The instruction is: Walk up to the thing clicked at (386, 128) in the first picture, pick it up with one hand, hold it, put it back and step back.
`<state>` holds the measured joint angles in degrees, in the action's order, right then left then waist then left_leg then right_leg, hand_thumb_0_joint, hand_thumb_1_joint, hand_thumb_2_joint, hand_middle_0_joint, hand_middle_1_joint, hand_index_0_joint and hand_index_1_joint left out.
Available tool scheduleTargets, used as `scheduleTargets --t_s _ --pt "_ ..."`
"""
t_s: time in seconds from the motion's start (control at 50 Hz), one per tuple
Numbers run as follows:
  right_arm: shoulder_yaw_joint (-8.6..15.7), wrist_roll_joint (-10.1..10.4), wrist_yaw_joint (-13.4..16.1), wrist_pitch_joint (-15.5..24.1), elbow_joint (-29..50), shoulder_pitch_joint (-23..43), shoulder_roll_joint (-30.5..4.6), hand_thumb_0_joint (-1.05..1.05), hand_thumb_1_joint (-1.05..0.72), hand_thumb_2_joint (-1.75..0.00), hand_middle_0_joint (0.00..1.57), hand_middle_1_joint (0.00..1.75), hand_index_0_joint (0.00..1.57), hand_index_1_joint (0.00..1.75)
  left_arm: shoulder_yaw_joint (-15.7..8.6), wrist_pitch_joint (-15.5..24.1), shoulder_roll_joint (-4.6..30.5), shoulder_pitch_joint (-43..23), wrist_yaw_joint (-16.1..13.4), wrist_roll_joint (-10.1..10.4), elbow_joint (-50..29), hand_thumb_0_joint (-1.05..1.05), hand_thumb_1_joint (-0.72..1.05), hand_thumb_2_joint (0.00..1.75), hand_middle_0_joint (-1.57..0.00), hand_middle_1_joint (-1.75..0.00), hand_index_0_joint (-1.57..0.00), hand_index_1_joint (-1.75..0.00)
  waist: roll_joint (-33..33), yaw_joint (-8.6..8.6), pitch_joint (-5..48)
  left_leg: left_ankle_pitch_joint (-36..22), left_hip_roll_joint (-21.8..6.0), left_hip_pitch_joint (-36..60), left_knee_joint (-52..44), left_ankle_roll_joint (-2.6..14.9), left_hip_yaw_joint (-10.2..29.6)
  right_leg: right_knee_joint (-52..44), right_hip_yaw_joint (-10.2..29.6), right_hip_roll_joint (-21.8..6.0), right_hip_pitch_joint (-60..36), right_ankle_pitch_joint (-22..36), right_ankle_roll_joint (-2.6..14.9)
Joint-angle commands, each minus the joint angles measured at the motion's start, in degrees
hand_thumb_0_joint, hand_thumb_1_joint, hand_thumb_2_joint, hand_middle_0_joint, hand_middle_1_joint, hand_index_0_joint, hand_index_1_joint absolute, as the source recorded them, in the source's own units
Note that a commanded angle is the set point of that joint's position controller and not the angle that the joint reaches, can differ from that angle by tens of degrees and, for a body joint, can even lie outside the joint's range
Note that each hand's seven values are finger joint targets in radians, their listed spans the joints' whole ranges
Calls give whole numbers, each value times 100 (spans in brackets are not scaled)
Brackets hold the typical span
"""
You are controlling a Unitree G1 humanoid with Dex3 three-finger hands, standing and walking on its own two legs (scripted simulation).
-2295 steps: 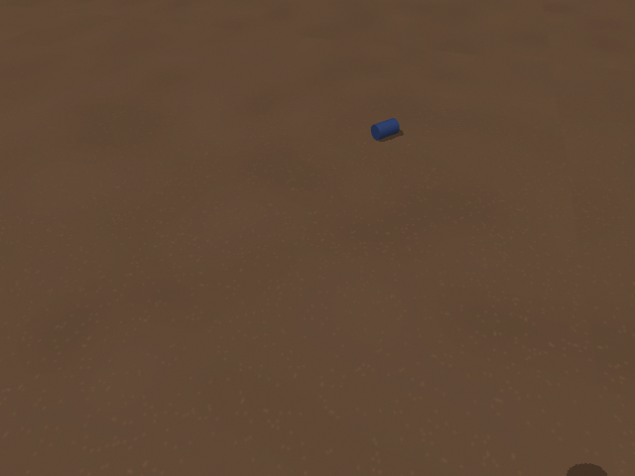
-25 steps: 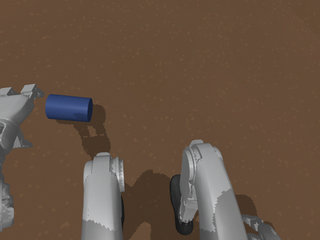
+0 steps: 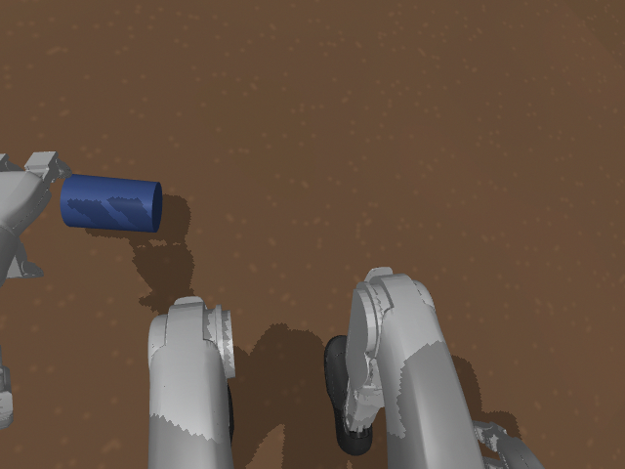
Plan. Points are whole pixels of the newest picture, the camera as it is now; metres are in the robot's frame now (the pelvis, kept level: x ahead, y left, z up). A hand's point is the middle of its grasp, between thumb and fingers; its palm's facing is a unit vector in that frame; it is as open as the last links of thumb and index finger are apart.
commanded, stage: rise first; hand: left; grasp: from above
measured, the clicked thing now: (115, 203) +0.50 +0.27 -0.31
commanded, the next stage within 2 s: approach in 0.22 s
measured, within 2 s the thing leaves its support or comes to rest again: neither
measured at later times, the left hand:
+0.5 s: hand (47, 217) +0.44 +0.31 -0.17, palm faces -0.48 +0.00 -0.88, open 13.8 cm
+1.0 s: hand (124, 175) +0.51 +0.23 -0.19, palm faces -0.50 +0.04 -0.87, open 13.9 cm
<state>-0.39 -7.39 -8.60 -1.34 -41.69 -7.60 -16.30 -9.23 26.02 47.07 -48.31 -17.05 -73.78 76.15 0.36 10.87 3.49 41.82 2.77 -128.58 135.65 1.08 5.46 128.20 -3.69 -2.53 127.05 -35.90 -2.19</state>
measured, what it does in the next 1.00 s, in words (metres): stands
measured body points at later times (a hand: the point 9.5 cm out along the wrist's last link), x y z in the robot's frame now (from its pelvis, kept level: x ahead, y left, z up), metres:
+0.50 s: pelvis +0.00 +0.00 -0.01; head +0.24 +0.08 +0.37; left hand +0.46 +0.31 -0.12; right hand +0.05 -0.28 -0.11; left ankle +0.07 +0.11 -0.32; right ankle +0.11 -0.13 -0.32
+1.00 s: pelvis +0.00 -0.01 -0.01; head +0.27 +0.03 +0.35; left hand +0.53 +0.22 -0.14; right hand -0.02 -0.27 -0.10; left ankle +0.07 +0.11 -0.32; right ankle +0.11 -0.13 -0.32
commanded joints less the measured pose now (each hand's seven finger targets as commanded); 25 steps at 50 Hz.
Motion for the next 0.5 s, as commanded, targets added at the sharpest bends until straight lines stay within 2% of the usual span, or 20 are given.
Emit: scheduleTargets --t_s 0.0,0.04,0.08,0.12,0.14,0.28,0.3,0.32,0.34,0.4,0.46,0.48 --pt "434 -37 91 0 88 -1190 -1438 0 -92 -91 20 30 20 30 -253 25 1675 -1516 -233 90 -642 0 -48 96 -11 -91 -10 -91 -1577 -16 3755 -1359 5 3135 -1662 38 -100 -1094 -267 182 -1575 818 393" --pt "424 -42 92 -6 87 -1152 -1440 0 -92 -91 20 30 20 30 -285 62 1776 -1728 -277 76 -743 0 -47 96 -11 -91 -11 -91 -1649 18 3745 -1254 14 3008 -1647 50 -125 -1071 -264 189 -1584 783 393" --pt "374 -57 88 -2 104 -1204 -1415 0 -92 -91 20 30 20 30 -236 45 1693 -1487 -275 25 -617 0 -48 96 -12 -91 -11 -91 -1631 -15 3763 -1353 32 3077 -1634 55 -151 -1110 -259 193 -1689 837 394" --pt "408 -45 86 2 78 -1187 -1457 0 -92 -91 20 30 20 30 -291 46 1792 -1639 -311 23 -662 0 -47 95 -11 -92 -11 -92 -1673 24 3782 -1436 9 3167 -1658 30 -87 -1035 -282 180 -1554 880 387" --pt "411 -64 83 0 73 -1210 -1457 0 -92 -91 20 30 20 30 -233 55 1715 -1727 -317 13 -684 0 -46 95 -11 -92 -11 -92 -1681 73 3819 -1433 9 3143 -1636 40 -96 -1042 -285 189 -1570 902 387" --pt "361 -73 87 19 45 -1148 -1430 0 -92 -91 20 30 20 30 -233 99 1826 -1848 -424 -71 -567 0 -45 94 -12 -92 -12 -92 -1706 67 3754 -1259 42 2917 -1555 76 -187 -1051 -274 218 -1611 816 389" --pt "343 -69 87 26 32 -1176 -1426 0 -92 -91 20 30 20 30 -200 84 1781 -1770 -427 -116 -420 0 -53 102 -8 -93 -6 -95 -1629 82 3698 -1236 44 2891 -1554 78 -170 -1052 -272 215 -1586 806 393" --pt "333 -72 86 33 33 -1193 -1414 0 -92 -90 20 30 20 30 -146 69 1697 -1717 -432 -143 -328 0 -46 94 -6 -101 -9 -102 -1556 118 3628 -1215 46 2887 -1524 90 -183 -1090 -280 224 -1580 790 390" --pt "318 -87 89 32 12 -1205 -1421 0 -92 -90 20 30 20 30 -52 81 1602 -1858 -450 -179 -408 0 -46 92 -6 -106 -10 -102 -1566 208 3627 -1255 37 2892 -1474 98 -185 -1084 -294 227 -1581 833 376" --pt "341 -99 107 57 -72 -1248 -1444 0 -92 -90 20 30 20 30 130 118 1485 -2308 -574 -298 -584 0 -46 92 -6 -107 -10 -103 -1644 332 3776 -1319 22 2984 -1396 98 -194 -1057 -302 253 -1529 913 372" --pt "312 -108 129 99 -172 -1285 -1445 0 -92 -90 20 30 20 30 423 122 1169 -2835 -716 -409 -429 0 -45 91 -6 -108 -10 -103 -1691 596 3593 -1156 -23 2871 -1409 82 -89 -970 -362 254 -1260 832 369" --pt "282 -115 141 105 -196 -1291 -1454 0 -92 -90 20 30 20 30 512 105 1104 -2912 -776 -493 -275 0 -47 93 -6 -107 -10 -103 -1720 638 3556 -1168 -26 2925 -1384 81 -82 -955 -383 271 -1187 835 376"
